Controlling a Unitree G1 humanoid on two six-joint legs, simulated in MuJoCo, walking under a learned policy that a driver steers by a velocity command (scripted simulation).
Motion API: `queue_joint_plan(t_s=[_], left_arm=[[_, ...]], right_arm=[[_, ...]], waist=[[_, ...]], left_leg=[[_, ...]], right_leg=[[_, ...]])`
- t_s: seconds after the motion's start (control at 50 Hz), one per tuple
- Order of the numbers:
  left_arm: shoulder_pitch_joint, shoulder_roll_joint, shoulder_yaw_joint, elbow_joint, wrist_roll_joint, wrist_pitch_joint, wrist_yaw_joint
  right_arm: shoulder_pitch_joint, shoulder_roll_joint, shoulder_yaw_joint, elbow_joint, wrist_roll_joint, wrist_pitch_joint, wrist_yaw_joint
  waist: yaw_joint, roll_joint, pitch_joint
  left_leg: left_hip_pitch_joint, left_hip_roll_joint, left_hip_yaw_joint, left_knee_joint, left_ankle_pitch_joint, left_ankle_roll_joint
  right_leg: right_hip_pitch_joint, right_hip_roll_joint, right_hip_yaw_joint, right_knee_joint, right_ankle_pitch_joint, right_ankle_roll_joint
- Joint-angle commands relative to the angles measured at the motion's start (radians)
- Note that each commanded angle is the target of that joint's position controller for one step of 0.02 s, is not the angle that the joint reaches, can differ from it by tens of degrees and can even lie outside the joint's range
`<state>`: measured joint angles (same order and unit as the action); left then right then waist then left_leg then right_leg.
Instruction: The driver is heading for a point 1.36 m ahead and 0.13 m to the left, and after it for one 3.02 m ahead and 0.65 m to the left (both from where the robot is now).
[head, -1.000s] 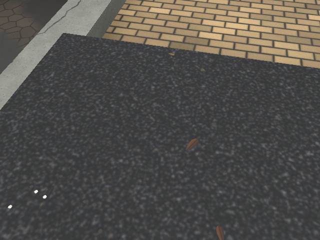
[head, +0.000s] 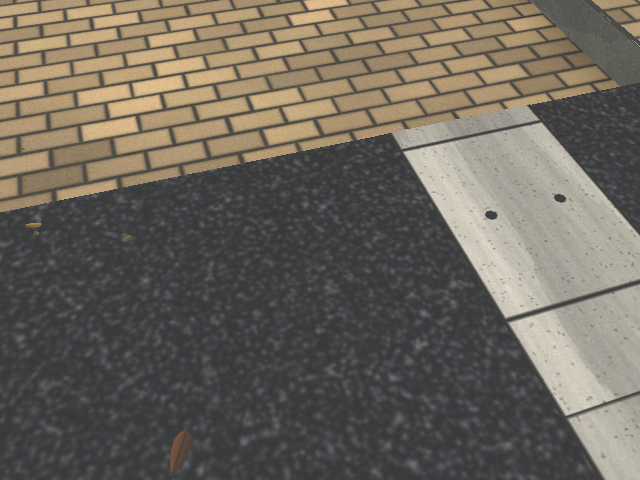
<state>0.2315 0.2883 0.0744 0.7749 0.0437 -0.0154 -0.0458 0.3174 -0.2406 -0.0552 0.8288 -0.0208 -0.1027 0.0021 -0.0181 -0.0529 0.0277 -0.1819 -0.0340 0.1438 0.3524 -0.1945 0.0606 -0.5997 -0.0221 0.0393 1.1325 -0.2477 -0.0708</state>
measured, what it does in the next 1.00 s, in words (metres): walks ahead: right foot, then left foot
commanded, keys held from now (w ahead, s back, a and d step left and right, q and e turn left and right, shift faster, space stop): w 1.00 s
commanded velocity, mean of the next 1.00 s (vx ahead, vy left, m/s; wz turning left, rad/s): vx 0.50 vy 0.00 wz -0.12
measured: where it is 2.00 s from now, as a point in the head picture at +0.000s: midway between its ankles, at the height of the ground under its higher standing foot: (352, 274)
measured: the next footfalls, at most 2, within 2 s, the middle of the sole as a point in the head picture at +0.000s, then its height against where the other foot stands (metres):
right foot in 0.28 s outside the picture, level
left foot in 0.80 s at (302, 417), level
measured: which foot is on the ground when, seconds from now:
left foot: down 0.00-0.30, up 0.32-0.78, down 0.80-1.00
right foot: up 0.00-0.26, down 0.28-0.82, up 0.84-1.00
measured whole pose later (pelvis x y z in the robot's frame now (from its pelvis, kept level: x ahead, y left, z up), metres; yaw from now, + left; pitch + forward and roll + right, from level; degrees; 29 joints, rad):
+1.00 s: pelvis +0.55 -0.02 +0.00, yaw -4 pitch -1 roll +0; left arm 0.27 0.23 0.04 0.96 0.03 -0.06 -0.02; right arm 0.30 -0.22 -0.05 0.95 -0.02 -0.08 0.01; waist 0.00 -0.03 0.05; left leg -0.21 -0.06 0.11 0.38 -0.17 0.10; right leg -0.46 -0.05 0.00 1.12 -0.28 -0.08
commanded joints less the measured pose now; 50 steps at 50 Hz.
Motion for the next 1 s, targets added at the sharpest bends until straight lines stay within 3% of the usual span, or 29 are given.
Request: queue_joint_plan(t_s=[0.02,0.1,0.18,0.22,0.24,0.26,0.28,0.3,0.32,0.34,0.36,0.38,0.4,0.42,0.46,0.58,0.66,0.72,0.76,0.78,0.8,0.82,0.84,0.86,0.88,0.9,0.94,1.0], left_arm=[[-0.010,-0.009,-0.012,-0.066,0.001,-0.002,-0.014],[-0.154,-0.033,-0.036,-0.101,-0.004,-0.016,-0.023],[-0.265,-0.024,-0.045,-0.131,-0.004,-0.023,-0.023],[-0.258,-0.012,-0.043,-0.127,0.003,-0.028,-0.013],[-0.208,-0.004,-0.038,-0.108,0.006,-0.034,-0.006],[-0.080,0.009,-0.029,-0.063,0.012,-0.045,0.002],[0.090,0.057,-0.009,-0.003,0.027,-0.056,0.014],[0.241,0.163,0.018,0.016,0.045,-0.059,0.032],[0.261,0.193,0.031,0.030,-0.002,-0.045,0.040],[0.187,0.159,0.023,0.033,-0.023,-0.042,0.041],[0.121,0.102,0.009,0.033,-0.026,-0.049,0.039],[0.072,0.058,-0.002,0.034,-0.026,-0.055,0.036],[0.047,0.029,-0.011,0.042,-0.031,-0.061,0.036],[0.039,0.013,-0.015,0.048,-0.029,-0.068,0.036],[0.074,0.022,-0.013,0.074,-0.035,-0.083,0.037],[0.173,0.030,-0.015,0.140,-0.036,-0.088,0.036],[0.242,0.055,-0.014,0.182,-0.031,-0.088,0.043],[0.263,0.069,-0.013,0.210,-0.023,-0.082,0.054],[0.239,0.084,-0.010,0.219,-0.018,-0.080,0.060],[0.225,0.094,-0.008,0.224,-0.016,-0.077,0.061],[0.216,0.089,-0.011,0.225,-0.017,-0.073,0.060],[0.229,0.053,-0.024,0.200,-0.024,-0.074,0.059],[0.354,-0.048,-0.039,0.195,-0.060,-0.074,0.046],[0.272,0.048,-0.017,0.198,-0.032,-0.073,0.049],[0.187,0.055,-0.011,0.173,-0.033,-0.077,0.044],[0.144,0.035,-0.016,0.166,-0.033,-0.080,0.041],[0.154,-0.001,-0.020,0.176,-0.010,-0.057,0.033],[0.129,-0.029,-0.023,0.173,-0.006,-0.033,0.019]], right_arm=[[0.037,-0.072,-0.008,-0.025,-0.001,-0.026,0.008],[0.072,-0.084,-0.005,0.007,0.004,-0.021,0.013],[0.163,-0.121,-0.008,0.060,0.006,-0.003,0.004],[0.186,-0.137,-0.009,0.085,0.005,0.013,-0.001],[0.191,-0.146,-0.010,0.096,0.006,0.020,-0.003],[0.190,-0.148,-0.007,0.106,0.012,0.028,-0.005],[0.188,-0.130,0.001,0.097,0.016,0.029,-0.007],[0.196,-0.043,0.024,0.035,0.038,0.023,0.003],[0.205,-0.078,0.008,0.031,0.030,0.023,0.004],[0.110,-0.123,-0.009,0.014,0.017,0.028,0.001],[0.062,-0.094,0.000,0.003,0.018,0.020,0.006],[0.060,-0.077,0.001,0.013,0.016,0.022,0.009],[0.077,-0.067,0.001,0.024,-0.001,0.036,0.012],[0.106,-0.049,0.003,0.042,-0.012,0.051,0.019],[0.092,-0.039,0.000,0.041,-0.017,0.066,0.031],[-0.163,-0.031,0.008,-0.034,-0.011,0.068,0.037],[-0.289,-0.035,0.016,-0.069,-0.005,0.064,0.035],[-0.327,-0.054,0.011,-0.089,-0.007,0.058,0.032],[-0.267,-0.064,0.004,-0.074,-0.007,0.049,0.025],[-0.170,-0.077,-0.006,-0.042,-0.009,0.043,0.017],[0.005,-0.100,-0.020,0.020,-0.016,0.032,0.007],[0.189,-0.181,-0.042,0.058,-0.038,0.023,-0.005],[0.224,-0.277,-0.065,0.069,-0.039,0.026,-0.001],[0.132,-0.216,-0.055,0.059,0.000,0.037,0.006],[0.022,-0.158,-0.039,0.041,0.007,0.037,0.008],[-0.025,-0.102,-0.024,0.040,0.003,0.030,0.013],[-0.039,-0.047,-0.007,0.065,0.007,0.017,0.009],[0.033,-0.061,-0.007,0.108,0.012,-0.003,0.008]], waist=[[0.021,0.112,0.007],[-0.001,0.122,0.034],[-0.033,0.126,0.055],[-0.023,0.137,0.046],[0.002,0.148,0.014],[0.064,0.132,-0.054],[0.126,0.107,-0.163],[0.166,-0.078,-0.321],[0.148,-0.149,-0.375],[0.122,-0.045,-0.228],[0.090,-0.016,-0.121],[0.049,0.011,-0.062],[0.013,-0.003,-0.030],[-0.006,-0.012,-0.028],[-0.019,-0.005,-0.018],[0.021,-0.006,0.058],[0.057,-0.009,0.078],[0.056,-0.003,0.094],[0.019,-0.008,0.064],[-0.024,-0.007,0.010],[-0.095,0.025,-0.084],[-0.149,0.116,-0.216],[-0.088,0.362,-0.324],[-0.071,0.194,-0.247],[-0.033,0.134,-0.108],[-0.013,0.078,-0.050],[0.036,0.111,-0.014],[0.051,0.108,-0.001]], left_leg=[[0.042,0.287,-0.199,-0.216,0.200,0.126],[0.025,0.236,-0.074,-0.217,0.286,0.098],[0.131,0.278,-0.074,-0.189,0.358,0.101],[0.207,0.294,-0.068,-0.109,0.526,0.098],[0.227,0.291,-0.055,-0.021,0.675,0.091],[0.209,0.266,-0.022,0.139,0.751,0.074],[0.072,0.235,0.000,0.340,0.610,0.052],[-0.261,0.140,0.041,0.698,0.172,0.009],[-0.449,0.019,-0.059,0.923,-0.329,-0.004],[-0.537,0.081,-0.143,0.952,-0.258,0.006],[-0.527,0.110,-0.152,0.907,-0.184,0.010],[-0.474,0.138,-0.153,0.833,-0.140,0.007],[-0.421,0.150,-0.154,0.785,-0.122,-0.004],[-0.376,0.149,-0.149,0.767,-0.106,-0.013],[-0.381,0.144,-0.135,0.746,-0.066,-0.025],[-0.484,0.154,-0.105,0.486,0.153,-0.051],[-0.448,0.121,-0.080,0.324,0.206,-0.028],[-0.443,0.103,-0.077,0.259,0.136,0.010],[-0.328,0.060,-0.056,0.214,0.055,0.044],[-0.202,0.023,-0.039,0.187,0.028,0.062],[0.014,0.004,-0.034,0.139,0.050,0.087],[0.281,0.207,-0.257,0.125,-0.036,0.138],[0.515,0.467,-0.773,-0.022,-0.127,0.277],[0.428,0.418,-0.805,-0.091,-0.184,0.243],[0.286,0.392,-0.633,-0.099,-0.161,0.214],[0.175,0.351,-0.529,-0.131,-0.046,0.190],[0.051,0.276,-0.377,-0.168,0.089,0.143],[0.026,0.249,-0.291,-0.200,0.217,0.149]], right_leg=[[-0.108,-0.036,0.047,-0.056,0.097,0.010],[-0.024,-0.017,-0.037,-0.338,0.233,0.015],[0.036,-0.011,-0.110,-0.495,0.167,-0.006],[0.083,0.018,-0.135,-0.552,0.069,-0.035],[0.164,0.049,-0.149,-0.587,0.035,-0.053],[0.331,0.082,-0.161,-0.664,0.067,-0.077],[0.590,0.028,-0.091,-0.657,0.069,-0.110],[0.921,-0.279,0.308,-0.684,-0.055,-0.202],[0.962,-0.413,0.643,-0.821,0.031,-0.274],[0.868,-0.355,0.483,-0.818,0.104,-0.245],[0.726,-0.309,0.357,-0.844,0.181,-0.218],[0.613,-0.257,0.267,-0.884,0.218,-0.174],[0.530,-0.216,0.204,-0.913,0.247,-0.145],[0.487,-0.195,0.162,-0.937,0.263,-0.137],[0.468,-0.177,0.121,-0.969,0.325,-0.149],[0.496,-0.143,0.032,-1.018,0.370,-0.144],[0.573,-0.164,0.012,-1.011,0.408,-0.133],[0.670,-0.203,0.018,-0.968,0.482,-0.126],[0.697,-0.204,-0.004,-0.868,0.689,-0.105],[0.692,-0.189,-0.022,-0.744,0.815,-0.091],[0.630,-0.142,-0.060,-0.538,0.810,-0.071],[0.429,-0.088,-0.097,-0.232,0.498,-0.052],[0.075,0.121,-0.107,0.125,-0.234,-0.009],[-0.018,0.069,0.038,0.191,-0.235,-0.030],[-0.041,0.015,0.027,0.169,-0.130,-0.036],[-0.008,-0.021,0.018,0.114,-0.061,-0.034],[0.080,-0.060,0.006,0.033,-0.023,-0.016],[0.074,-0.066,-0.024,-0.016,0.015,0.007]])
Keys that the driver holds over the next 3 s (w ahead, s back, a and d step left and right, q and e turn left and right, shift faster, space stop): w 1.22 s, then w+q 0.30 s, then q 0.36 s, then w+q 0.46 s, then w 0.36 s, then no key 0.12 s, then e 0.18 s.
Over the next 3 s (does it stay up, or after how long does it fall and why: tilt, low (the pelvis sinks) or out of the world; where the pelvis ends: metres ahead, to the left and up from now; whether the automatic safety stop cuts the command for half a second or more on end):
stays up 1.24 0.07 -0.01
